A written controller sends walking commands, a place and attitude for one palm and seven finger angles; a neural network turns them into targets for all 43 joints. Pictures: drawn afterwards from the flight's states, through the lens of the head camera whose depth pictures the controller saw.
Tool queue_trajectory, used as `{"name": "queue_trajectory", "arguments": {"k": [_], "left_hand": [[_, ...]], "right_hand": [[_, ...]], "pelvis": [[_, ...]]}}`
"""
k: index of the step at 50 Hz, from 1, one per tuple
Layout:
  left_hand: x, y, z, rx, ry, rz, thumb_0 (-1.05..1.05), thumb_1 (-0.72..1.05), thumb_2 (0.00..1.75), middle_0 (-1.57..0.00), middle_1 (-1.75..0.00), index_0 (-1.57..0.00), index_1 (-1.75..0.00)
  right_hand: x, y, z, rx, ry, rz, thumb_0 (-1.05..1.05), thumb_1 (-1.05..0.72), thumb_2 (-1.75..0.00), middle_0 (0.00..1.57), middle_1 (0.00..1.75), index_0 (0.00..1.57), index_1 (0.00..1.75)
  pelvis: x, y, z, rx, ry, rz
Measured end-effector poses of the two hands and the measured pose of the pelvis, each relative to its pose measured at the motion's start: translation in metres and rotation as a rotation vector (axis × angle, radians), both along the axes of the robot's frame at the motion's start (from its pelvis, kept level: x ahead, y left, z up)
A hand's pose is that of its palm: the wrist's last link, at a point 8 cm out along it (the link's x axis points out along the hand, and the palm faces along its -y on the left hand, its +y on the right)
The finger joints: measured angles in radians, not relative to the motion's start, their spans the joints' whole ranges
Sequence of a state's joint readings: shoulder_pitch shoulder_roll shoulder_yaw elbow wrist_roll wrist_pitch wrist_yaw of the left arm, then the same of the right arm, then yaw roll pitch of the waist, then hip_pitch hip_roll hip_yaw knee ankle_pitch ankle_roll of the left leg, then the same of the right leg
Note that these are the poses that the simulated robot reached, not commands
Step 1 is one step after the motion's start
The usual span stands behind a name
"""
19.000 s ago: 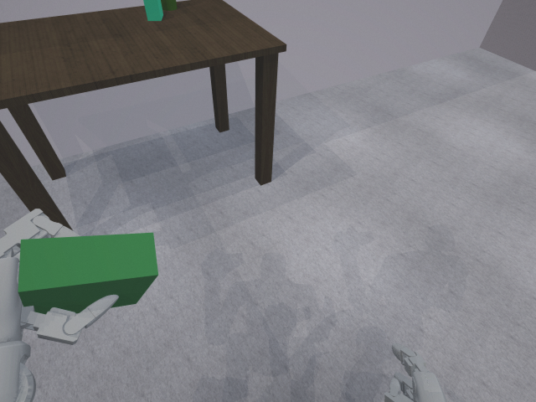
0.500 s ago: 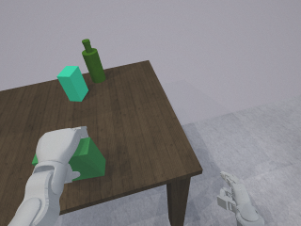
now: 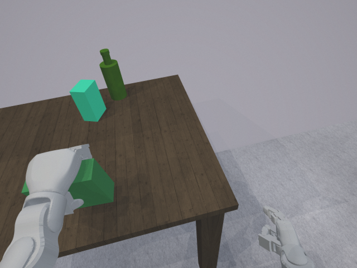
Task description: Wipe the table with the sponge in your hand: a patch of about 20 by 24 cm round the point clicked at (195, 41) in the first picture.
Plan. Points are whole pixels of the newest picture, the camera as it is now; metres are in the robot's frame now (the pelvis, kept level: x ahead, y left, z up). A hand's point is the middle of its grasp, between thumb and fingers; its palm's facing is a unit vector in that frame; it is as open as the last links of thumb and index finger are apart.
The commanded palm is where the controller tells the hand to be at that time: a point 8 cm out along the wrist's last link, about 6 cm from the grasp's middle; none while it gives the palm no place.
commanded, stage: move the sponge above the wiping area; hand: left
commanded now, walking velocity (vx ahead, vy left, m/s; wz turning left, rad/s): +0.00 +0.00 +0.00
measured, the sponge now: (78, 190) +0.23 +0.28 +0.07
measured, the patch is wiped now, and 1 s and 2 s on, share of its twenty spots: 0.00 0.00 0.00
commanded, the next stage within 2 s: lower the sponge onto the table in 1.22 s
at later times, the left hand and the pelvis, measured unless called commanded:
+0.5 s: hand (58, 175) +0.23 +0.30 +0.12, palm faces +0.15 -0.05 -0.99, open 9.2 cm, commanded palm +0.19 +0.28 +0.17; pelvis +0.00 +0.00 +0.00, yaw +0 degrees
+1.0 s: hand (64, 181) +0.22 +0.29 +0.11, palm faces +0.11 -0.13 -0.99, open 9.2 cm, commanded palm +0.19 +0.27 +0.17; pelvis +0.00 +0.01 +0.00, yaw +1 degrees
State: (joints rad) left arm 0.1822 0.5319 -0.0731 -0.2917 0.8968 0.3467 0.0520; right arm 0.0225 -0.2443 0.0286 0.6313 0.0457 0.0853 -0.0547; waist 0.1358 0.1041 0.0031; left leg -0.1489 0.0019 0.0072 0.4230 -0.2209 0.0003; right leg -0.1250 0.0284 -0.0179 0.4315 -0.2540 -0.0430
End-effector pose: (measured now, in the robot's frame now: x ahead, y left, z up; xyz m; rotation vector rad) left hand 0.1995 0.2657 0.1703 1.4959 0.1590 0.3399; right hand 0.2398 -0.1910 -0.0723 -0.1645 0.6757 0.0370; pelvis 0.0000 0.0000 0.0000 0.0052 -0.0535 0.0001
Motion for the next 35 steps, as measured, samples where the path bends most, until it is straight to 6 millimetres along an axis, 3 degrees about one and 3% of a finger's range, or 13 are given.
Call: {"name": "queue_trajectory", "arguments": {"k": [4, 7, 11, 14, 18, 24, 27, 30, 35], "left_hand": [[0.003, 0.019, 0.009, -0.031, -0.021, 0.118, 0.0, -0.43, 1.04, -0.82, -1.4, -0.82, -1.4], [-0.001, 0.023, 0.0, -0.072, 0.045, 0.169, 0.0, -0.43, 1.04, -0.82, -1.4, -0.82, -1.4], [-0.009, 0.011, -0.025, -0.111, 0.17, 0.122, 0.0, -0.43, 1.04, -0.82, -1.41, -0.82, -1.4], [-0.013, -0.002, -0.032, -0.099, 0.19, 0.024, 0.0, -0.43, 1.04, -0.82, -1.4, -0.82, -1.4], [-0.011, -0.005, -0.021, -0.03, 0.106, -0.048, 0.0, -0.43, 1.04, -0.82, -1.4, -0.82, -1.4], [0.001, 0.023, 0.004, -0.018, -0.022, 0.078, 0.0, -0.43, 1.04, -0.82, -1.4, -0.82, -1.4], [0.003, 0.031, 0.003, -0.05, 0.007, 0.145, 0.0, -0.43, 1.04, -0.82, -1.4, -0.82, -1.4], [0.002, 0.025, -0.01, -0.09, 0.088, 0.141, 0.0, -0.43, 1.04, -0.82, -1.41, -0.82, -1.4], [-0.002, -0.005, -0.03, -0.11, 0.172, 0.0, 0.0, -0.43, 1.04, -0.82, -1.4, -0.82, -1.4]], "right_hand": [[-0.001, -0.001, -0.001, 0.028, 0.006, -0.008, 0.01, -0.9, -0.9, 0.2, 0.3, 0.2, 0.3], [-0.001, -0.005, -0.002, 0.031, 0.004, -0.015, 0.01, -0.9, -0.9, 0.2, 0.3, 0.2, 0.3], [-0.002, -0.01, -0.003, 0.003, 0.003, -0.012, 0.01, -0.9, -0.9, 0.2, 0.3, 0.2, 0.3], [-0.005, -0.012, -0.003, -0.029, 0.005, -0.009, 0.01, -0.9, -0.9, 0.2, 0.3, 0.2, 0.3], [-0.009, -0.011, -0.004, -0.049, 0.017, -0.013, 0.01, -0.9, -0.9, 0.2, 0.3, 0.2, 0.3], [-0.013, -0.005, -0.007, -0.005, 0.031, -0.029, 0.01, -0.9, -0.9, 0.2, 0.3, 0.2, 0.3], [-0.011, -0.003, -0.007, 0.013, 0.028, -0.03, 0.01, -0.9, -0.9, 0.2, 0.3, 0.2, 0.3], [-0.009, -0.002, -0.006, 0.019, 0.015, -0.025, 0.01, -0.9, -0.9, 0.2, 0.3, 0.2, 0.3], [-0.004, 0.001, -0.004, -0.001, 0.002, -0.007, 0.01, -0.9, -0.9, 0.2, 0.3, 0.2, 0.3]], "pelvis": [[0.0, 0.0, 0.0, 0.003, 0.003, 0.0], [-0.001, 0.001, 0.0, 0.004, 0.009, 0.003], [-0.003, 0.003, 0.0, 0.005, 0.014, 0.009], [-0.003, 0.003, -0.001, 0.003, 0.011, 0.009], [-0.003, 0.002, -0.001, -0.002, 0.002, 0.003], [-0.004, 0.003, 0.0, -0.002, -0.001, 0.003], [-0.004, 0.005, 0.001, 0.0, 0.006, 0.006], [-0.004, 0.008, 0.001, 0.002, 0.013, 0.011], [-0.003, 0.011, 0.0, 0.001, 0.015, 0.01]]}}
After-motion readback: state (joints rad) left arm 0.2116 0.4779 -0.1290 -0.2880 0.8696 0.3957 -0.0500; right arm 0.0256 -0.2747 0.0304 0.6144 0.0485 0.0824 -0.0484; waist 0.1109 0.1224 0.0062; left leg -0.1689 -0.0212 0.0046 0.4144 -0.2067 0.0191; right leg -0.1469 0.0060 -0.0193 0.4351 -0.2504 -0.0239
